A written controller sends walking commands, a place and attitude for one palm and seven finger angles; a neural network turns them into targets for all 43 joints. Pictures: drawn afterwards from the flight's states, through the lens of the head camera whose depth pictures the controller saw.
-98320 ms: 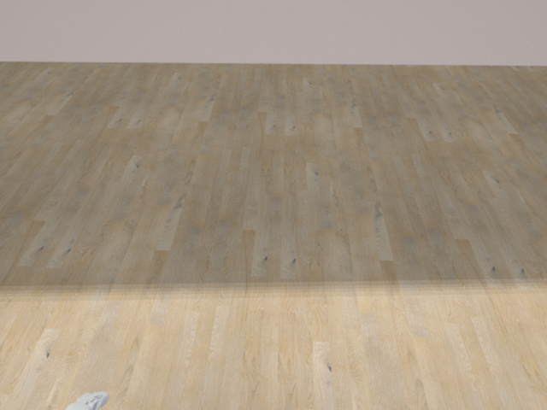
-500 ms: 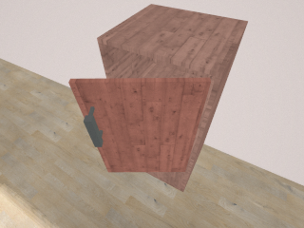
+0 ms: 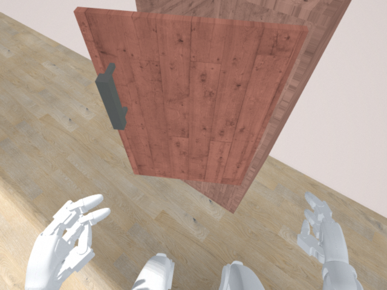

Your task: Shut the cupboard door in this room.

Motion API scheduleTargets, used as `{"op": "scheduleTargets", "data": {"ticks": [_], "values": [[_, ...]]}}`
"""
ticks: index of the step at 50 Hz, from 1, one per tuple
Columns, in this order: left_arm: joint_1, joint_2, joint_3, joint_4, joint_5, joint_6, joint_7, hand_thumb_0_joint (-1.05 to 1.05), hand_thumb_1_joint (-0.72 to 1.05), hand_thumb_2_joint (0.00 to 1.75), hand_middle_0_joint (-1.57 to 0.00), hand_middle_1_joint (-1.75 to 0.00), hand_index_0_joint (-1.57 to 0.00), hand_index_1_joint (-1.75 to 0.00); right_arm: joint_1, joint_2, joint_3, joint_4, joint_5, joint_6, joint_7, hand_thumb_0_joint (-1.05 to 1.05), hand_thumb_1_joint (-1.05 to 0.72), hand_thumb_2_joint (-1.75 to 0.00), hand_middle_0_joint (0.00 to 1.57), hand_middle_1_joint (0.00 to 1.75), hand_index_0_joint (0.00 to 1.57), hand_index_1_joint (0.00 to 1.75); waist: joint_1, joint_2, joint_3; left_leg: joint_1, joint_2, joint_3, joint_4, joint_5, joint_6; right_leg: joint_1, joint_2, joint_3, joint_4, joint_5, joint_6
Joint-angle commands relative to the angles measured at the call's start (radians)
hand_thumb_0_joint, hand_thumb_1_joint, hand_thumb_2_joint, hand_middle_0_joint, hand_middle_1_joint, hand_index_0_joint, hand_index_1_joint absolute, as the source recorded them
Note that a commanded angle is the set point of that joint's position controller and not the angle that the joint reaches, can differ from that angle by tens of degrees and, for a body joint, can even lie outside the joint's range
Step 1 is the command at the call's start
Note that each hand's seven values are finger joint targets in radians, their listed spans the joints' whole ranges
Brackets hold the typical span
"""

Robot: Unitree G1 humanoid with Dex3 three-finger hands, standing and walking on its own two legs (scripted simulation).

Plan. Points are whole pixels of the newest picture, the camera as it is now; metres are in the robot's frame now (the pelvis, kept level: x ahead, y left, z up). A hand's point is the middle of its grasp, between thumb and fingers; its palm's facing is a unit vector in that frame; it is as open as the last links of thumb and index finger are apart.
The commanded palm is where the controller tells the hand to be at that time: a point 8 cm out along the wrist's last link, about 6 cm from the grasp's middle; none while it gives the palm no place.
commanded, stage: raise the hand and make a fist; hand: left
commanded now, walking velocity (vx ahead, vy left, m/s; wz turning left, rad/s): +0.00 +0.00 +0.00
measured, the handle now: (115, 97) +0.48 +0.24 +0.10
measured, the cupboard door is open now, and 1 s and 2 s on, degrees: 29 29 29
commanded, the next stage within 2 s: bring the fist close to the handle in 1.44 s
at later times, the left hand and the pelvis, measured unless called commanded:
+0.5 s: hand (86, 215) +0.22 +0.21 +0.07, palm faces +0.01 -1.00 -0.03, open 3.6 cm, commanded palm +0.19 +0.26 +0.08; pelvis +0.01 +0.03 +0.02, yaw -1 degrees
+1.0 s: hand (82, 193) +0.25 +0.22 +0.10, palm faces +0.01 -1.00 -0.03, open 3.1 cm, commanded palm +0.23 +0.27 +0.10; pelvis +0.02 +0.04 +0.03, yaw +0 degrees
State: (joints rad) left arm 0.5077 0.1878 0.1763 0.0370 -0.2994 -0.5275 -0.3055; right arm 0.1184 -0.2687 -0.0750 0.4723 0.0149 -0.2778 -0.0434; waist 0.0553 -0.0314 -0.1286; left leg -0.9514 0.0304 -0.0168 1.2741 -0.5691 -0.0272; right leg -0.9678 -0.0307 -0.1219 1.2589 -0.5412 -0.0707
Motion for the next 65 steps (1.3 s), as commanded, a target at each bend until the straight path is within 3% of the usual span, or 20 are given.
{"op": "scheduleTargets", "data": {"ticks": [1, 4, 7, 9, 14, 18, 24, 28, 29, 31, 37, 50, 53, 57, 59, 60, 65], "values": [[-0.198, 0.147, 0.019, -0.371, -0.004, -0.083, 0.009, 0.00, 0.90, 0.90, -0.64, -0.78, -0.64, -0.78, 0.068, -0.087, -0.002, -0.088, 0.006, -0.036, -0.022, 0.00, -0.90, -0.90, 0.20, 0.30, 0.20, 0.30, -0.101, 0.070, -0.213, 0.034, -0.031, -0.002, -0.102, 0.185, 0.064, 0.185, 0.018, 0.216, -0.302, 0.060, 0.055], [-0.144, 0.165, 0.042, -0.272, -0.016, 0.020, -0.027, 0.00, 0.90, 0.90, -0.69, -0.84, -0.69, -0.84, 0.052, -0.088, 0.010, -0.083, 0.016, -0.022, -0.032, 0.00, -0.90, -0.90, 0.20, 0.30, 0.20, 0.30, -0.079, 0.063, -0.204, 0.005, -0.033, -0.006, -0.120, 0.172, 0.061, 0.214, 0.019, 0.212, -0.324, 0.017, 0.056], [-0.077, 0.166, 0.072, -0.270, -0.033, 0.128, -0.029, 0.00, 0.90, 0.90, -0.75, -0.90, -0.75, -0.90, 0.041, -0.075, 0.013, -0.106, 0.028, -0.005, -0.030, 0.00, -0.90, -0.90, 0.20, 0.30, 0.20, 0.30, -0.040, 0.060, -0.255, 0.031, -0.039, -0.006, -0.168, 0.198, 0.054, 0.294, 0.008, 0.204, -0.342, 0.044, 0.063], [-0.047, 0.185, 0.125, -0.253, -0.040, 0.166, 0.001, 0.00, 0.90, 0.90, -0.79, -0.94, -0.79, -0.94, 0.023, -0.063, 0.016, -0.112, 0.026, 0.006, -0.031, 0.00, -0.90, -0.90, 0.20, 0.30, 0.20, 0.30, -0.015, -0.004, -0.266, 0.017, -0.039, -0.011, -0.181, 0.209, 0.052, 0.338, 0.006, 0.204, -0.347, 0.049, 0.067], [-0.068, 0.161, 0.111, -0.283, -0.032, 0.107, 0.066, 0.00, 0.90, 0.90, -0.88, -1.04, -0.88, -1.04, 0.031, -0.058, 0.022, -0.109, 0.011, 0.004, -0.024, 0.00, -0.90, -0.90, 0.20, 0.30, 0.20, 0.30, -0.022, -0.006, -0.212, 0.030, -0.036, -0.019, -0.217, 0.211, 0.047, 0.298, 0.013, 0.162, -0.326, 0.063, 0.059], [-0.066, 0.124, 0.037, -0.308, -0.010, 0.044, 0.074, 0.00, 0.90, 0.90, -0.95, -1.12, -0.95, -1.12, 0.066, -0.081, 0.021, -0.115, 0.006, -0.005, -0.016, 0.00, -0.90, -0.90, 0.20, 0.30, 0.20, 0.30, -0.041, 0.050, -0.194, 0.091, -0.038, -0.028, -0.264, 0.185, 0.046, 0.228, 0.026, 0.103, -0.299, 0.050, 0.045], [-0.063, 0.158, 0.042, -0.345, 0.013, 0.044, 0.098, 0.00, 0.90, 0.90, -1.06, -1.24, -1.06, -1.24, 0.085, -0.100, 0.019, -0.134, 0.004, 0.012, -0.020, 0.00, -0.90, -0.90, 0.20, 0.30, 0.20, 0.30, -0.038, 0.085, -0.202, 0.145, -0.036, -0.038, -0.311, 0.181, 0.045, 0.219, 0.039, 0.061, -0.276, 0.093, 0.038], [-0.057, 0.134, 0.027, -0.366, 0.014, 0.056, 0.118, 0.00, 0.90, 0.90, -1.13, -1.32, -1.13, -1.32, 0.100, -0.098, 0.021, -0.147, 0.002, 0.033, -0.015, 0.00, -0.90, -0.90, 0.20, 0.30, 0.20, 0.30, -0.043, 0.090, -0.200, 0.179, -0.035, -0.038, -0.324, 0.231, 0.038, 0.237, 0.044, 0.044, -0.276, 0.159, 0.039], [-0.060, 0.154, 0.039, -0.360, 0.021, 0.061, 0.123, 0.00, 0.90, 0.90, -1.15, -1.34, -1.15, -1.34, 0.101, -0.100, 0.021, -0.146, 0.001, 0.039, -0.016, 0.00, -0.90, -0.90, 0.20, 0.30, 0.20, 0.30, -0.043, 0.092, -0.201, 0.183, -0.033, -0.041, -0.324, 0.245, 0.039, 0.242, 0.047, 0.043, -0.274, 0.173, 0.037], [-0.061, 0.131, 0.016, -0.375, 0.025, 0.068, 0.124, 0.00, 0.90, 0.90, -1.19, -1.38, -1.19, -1.38, 0.103, -0.096, 0.026, -0.154, 0.001, 0.047, -0.012, 0.00, -0.90, -0.90, 0.20, 0.30, 0.20, 0.30, -0.045, 0.125, -0.200, 0.206, -0.032, -0.042, -0.334, 0.253, 0.033, 0.239, 0.047, 0.036, -0.274, 0.183, 0.037], [-0.092, 0.139, 0.015, -0.356, 0.026, 0.102, 0.111, 0.00, 0.90, 0.90, -1.30, -1.50, -1.30, -1.50, 0.115, -0.101, 0.035, -0.168, 0.000, 0.067, -0.009, 0.00, -0.90, -0.90, 0.20, 0.30, 0.20, 0.30, -0.058, 0.100, -0.190, 0.220, -0.030, -0.045, -0.340, 0.268, 0.031, 0.258, 0.051, 0.034, -0.292, 0.213, 0.038], [-0.162, 0.166, 0.051, -0.339, 0.004, 0.132, 0.080, 0.00, 0.90, 0.90, -1.30, -1.50, -1.30, -1.50, 0.123, -0.101, 0.043, -0.161, 0.004, 0.075, -0.011, 0.00, -0.90, -0.90, 0.20, 0.30, 0.20, 0.30, -0.053, 0.106, -0.218, 0.245, -0.034, -0.030, -0.339, 0.353, 0.031, 0.335, 0.048, 0.048, -0.314, 0.310, 0.039], [-0.165, 0.159, 0.055, -0.309, -0.005, 0.140, 0.079, 0.00, 0.90, 0.90, -1.30, -1.50, -1.30, -1.50, 0.124, -0.102, 0.044, -0.158, 0.006, 0.077, -0.012, 0.00, -0.90, -0.90, 0.20, 0.30, 0.20, 0.30, -0.053, 0.071, -0.201, 0.228, -0.037, -0.027, -0.349, 0.323, 0.032, 0.351, 0.046, 0.054, -0.333, 0.285, 0.041], [-0.154, 0.159, 0.056, -0.312, -0.006, 0.132, 0.084, 0.00, 0.90, 0.90, -1.30, -1.50, -1.30, -1.50, 0.122, -0.101, 0.042, -0.160, 0.006, 0.076, -0.010, 0.00, -0.90, -0.90, 0.20, 0.30, 0.20, 0.30, -0.047, 0.081, -0.205, 0.230, -0.040, -0.020, -0.351, 0.332, 0.034, 0.366, 0.042, 0.062, -0.338, 0.298, 0.041], [-0.148, 0.167, 0.064, -0.294, -0.005, 0.125, 0.087, 0.00, 0.90, 0.90, -1.30, -1.50, -1.30, -1.50, 0.119, -0.103, 0.039, -0.157, 0.005, 0.079, -0.011, 0.00, -0.90, -0.90, 0.20, 0.30, 0.20, 0.30, -0.048, 0.053, -0.195, 0.209, -0.040, -0.016, -0.343, 0.327, 0.037, 0.375, 0.041, 0.071, -0.342, 0.291, 0.041], [-0.154, 0.158, 0.052, -0.300, 0.000, 0.119, 0.088, 0.00, 0.90, 0.90, -1.30, -1.50, -1.30, -1.50, 0.116, -0.102, 0.039, -0.160, 0.006, 0.079, -0.009, 0.00, -0.90, -0.90, 0.20, 0.30, 0.20, 0.30, -0.048, 0.072, -0.186, 0.213, -0.040, -0.014, -0.348, 0.318, 0.036, 0.365, 0.039, 0.070, -0.342, 0.282, 0.041], [-0.172, 0.163, 0.053, -0.294, 0.000, 0.098, 0.089, 0.00, 0.90, 0.90, -1.30, -1.50, -1.30, -1.50, 0.111, -0.104, 0.037, -0.160, 0.005, 0.079, -0.011, 0.00, -0.90, -0.90, 0.20, 0.30, 0.20, 0.30, -0.054, 0.049, -0.188, 0.183, -0.043, -0.005, -0.330, 0.259, 0.043, 0.362, 0.031, 0.105, -0.368, 0.201, 0.047]]}}
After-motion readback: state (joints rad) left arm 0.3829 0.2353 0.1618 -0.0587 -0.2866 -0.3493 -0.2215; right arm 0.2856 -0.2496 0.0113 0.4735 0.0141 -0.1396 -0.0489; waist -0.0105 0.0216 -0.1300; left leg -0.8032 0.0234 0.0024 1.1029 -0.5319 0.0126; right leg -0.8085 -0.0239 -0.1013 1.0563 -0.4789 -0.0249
